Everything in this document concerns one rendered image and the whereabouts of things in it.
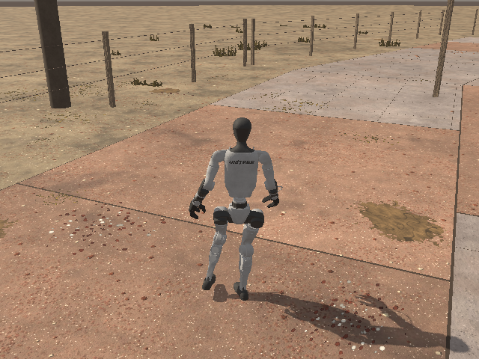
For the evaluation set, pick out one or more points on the robot left foot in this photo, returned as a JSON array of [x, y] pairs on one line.
[[207, 284]]

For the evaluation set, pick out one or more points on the robot right thigh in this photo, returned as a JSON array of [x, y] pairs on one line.
[[250, 230]]

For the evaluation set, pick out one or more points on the left robot hand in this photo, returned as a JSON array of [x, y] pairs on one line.
[[193, 208]]

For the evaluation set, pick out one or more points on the right robot hand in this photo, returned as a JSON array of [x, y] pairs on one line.
[[274, 203]]

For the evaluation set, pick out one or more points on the robot right upper arm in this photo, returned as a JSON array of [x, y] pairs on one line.
[[264, 158]]

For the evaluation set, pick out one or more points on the robot right forearm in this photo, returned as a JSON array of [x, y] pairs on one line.
[[274, 193]]

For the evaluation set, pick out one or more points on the robot left forearm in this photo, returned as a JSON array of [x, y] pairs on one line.
[[200, 195]]

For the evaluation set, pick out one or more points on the robot left upper arm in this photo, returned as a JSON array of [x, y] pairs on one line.
[[217, 156]]

